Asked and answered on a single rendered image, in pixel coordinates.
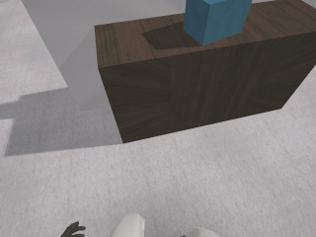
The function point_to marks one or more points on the left robot hand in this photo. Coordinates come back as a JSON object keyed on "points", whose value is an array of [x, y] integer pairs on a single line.
{"points": [[72, 228]]}

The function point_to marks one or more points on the left robot thigh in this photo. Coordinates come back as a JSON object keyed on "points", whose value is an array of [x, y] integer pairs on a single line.
{"points": [[130, 225]]}

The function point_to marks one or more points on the carton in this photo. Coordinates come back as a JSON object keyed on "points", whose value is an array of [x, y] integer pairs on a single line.
{"points": [[208, 21]]}

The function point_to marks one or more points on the robot thigh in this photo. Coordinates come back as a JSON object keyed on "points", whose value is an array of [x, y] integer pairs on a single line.
{"points": [[130, 225], [201, 232]]}

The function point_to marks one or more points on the right robot thigh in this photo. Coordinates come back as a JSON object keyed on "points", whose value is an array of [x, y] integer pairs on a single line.
{"points": [[201, 232]]}

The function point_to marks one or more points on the pedestal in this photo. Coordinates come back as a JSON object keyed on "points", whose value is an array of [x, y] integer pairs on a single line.
{"points": [[160, 80]]}

